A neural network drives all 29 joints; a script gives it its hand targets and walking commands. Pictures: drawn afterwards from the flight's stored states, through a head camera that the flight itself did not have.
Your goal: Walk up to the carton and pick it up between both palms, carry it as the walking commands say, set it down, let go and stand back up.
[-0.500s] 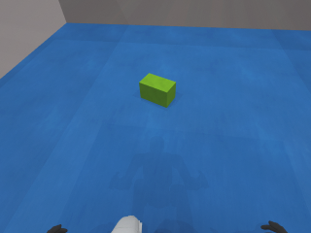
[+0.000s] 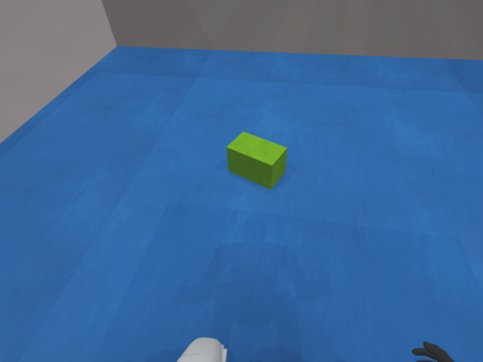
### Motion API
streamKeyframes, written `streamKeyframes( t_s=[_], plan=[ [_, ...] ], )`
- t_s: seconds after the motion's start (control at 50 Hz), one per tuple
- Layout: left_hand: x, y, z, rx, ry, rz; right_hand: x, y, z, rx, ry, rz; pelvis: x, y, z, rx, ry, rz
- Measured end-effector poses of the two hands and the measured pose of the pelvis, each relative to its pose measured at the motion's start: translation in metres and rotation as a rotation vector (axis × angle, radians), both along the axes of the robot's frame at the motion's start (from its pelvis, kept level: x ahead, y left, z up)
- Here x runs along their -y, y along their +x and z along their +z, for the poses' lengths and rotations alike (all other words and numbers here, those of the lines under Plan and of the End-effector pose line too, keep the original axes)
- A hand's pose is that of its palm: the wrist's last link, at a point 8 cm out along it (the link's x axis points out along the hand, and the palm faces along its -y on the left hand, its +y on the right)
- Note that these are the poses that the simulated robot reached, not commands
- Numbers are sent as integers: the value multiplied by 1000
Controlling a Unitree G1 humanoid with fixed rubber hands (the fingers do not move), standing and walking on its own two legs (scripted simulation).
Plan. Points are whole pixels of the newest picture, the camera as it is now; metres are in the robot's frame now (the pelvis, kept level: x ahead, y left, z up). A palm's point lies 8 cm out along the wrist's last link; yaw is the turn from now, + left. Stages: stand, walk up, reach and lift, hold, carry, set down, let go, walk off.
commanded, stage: walk up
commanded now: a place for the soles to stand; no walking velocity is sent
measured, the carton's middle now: (256, 159) +1.27 +0.02 -0.65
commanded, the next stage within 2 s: none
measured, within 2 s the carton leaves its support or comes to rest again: neither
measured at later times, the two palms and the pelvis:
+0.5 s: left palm (93, 302) +0.23 +0.32 -0.07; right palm (427, 309) +0.24 -0.30 -0.08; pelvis +0.13 +0.01 -0.01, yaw -1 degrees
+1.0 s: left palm (104, 226) +0.40 +0.36 -0.06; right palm (381, 236) +0.38 -0.25 -0.06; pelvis +0.28 +0.06 +0.01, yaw +0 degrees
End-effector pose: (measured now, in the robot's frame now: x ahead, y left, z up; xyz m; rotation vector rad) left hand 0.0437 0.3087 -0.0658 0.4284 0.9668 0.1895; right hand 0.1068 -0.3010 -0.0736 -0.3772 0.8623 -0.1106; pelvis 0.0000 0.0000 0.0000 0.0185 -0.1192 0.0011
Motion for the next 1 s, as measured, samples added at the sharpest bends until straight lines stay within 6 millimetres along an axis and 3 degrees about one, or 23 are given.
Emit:
streamKeyframes(
  t_s=[0.08, 0.18, 0.28, 0.36, 0.42, 0.48, 0.56, 0.64, 0.74, 0.86, 1.0],
  plan=[
    [-9, 10, 0, -39, -3, 20, -12, 28, 0, -26, 8, 26, -9, 24, 2, -3, -2, 17],
    [-27, 39, -16, -61, -36, 38, -31, 69, -1, -31, -22, 45, -29, 58, -5, -34, -22, 39],
    [-32, 100, -14, -3, -49, 0, -32, 88, 6, -17, -58, 8, -35, 83, -3, -25, -20, 22],
    [-23, 150, -5, 55, -59, -49, -24, 95, 9, -30, -64, -8, -30, 97, 1, -20, -12, 6],
    [-13, 176, 0, 75, -57, -73, -14, 107, 8, -24, -52, -15, -21, 112, 0, -29, -4, -8],
    [-8, 187, -7, 86, -35, -70, -3, 124, -1, -20, -49, -17, -12, 129, -9, -20, -3, -11],
    [-13, 187, -3, 52, -12, -35, -8, 152, 1, -13, -34, -10, -14, 153, -4, -7, -12, -8],
    [-26, 192, -3, 8, -6, -11, -21, 179, 1, -33, -22, 13, -26, 178, -1, -6, -11, 6],
    [-51, 218, -14, -11, -27, 13, -48, 222, -1, -40, -33, 47, -50, 212, -7, -45, -29, 32],
    [-61, 283, -11, 25, -49, -20, -57, 247, 9, -33, -74, 3, -64, 248, -2, -33, -33, 12],
    [-47, 355, 2, 69, -65, -74, -47, 274, 13, -61, -71, -10, -56, 284, 6, -32, -19, -3]
  ],
)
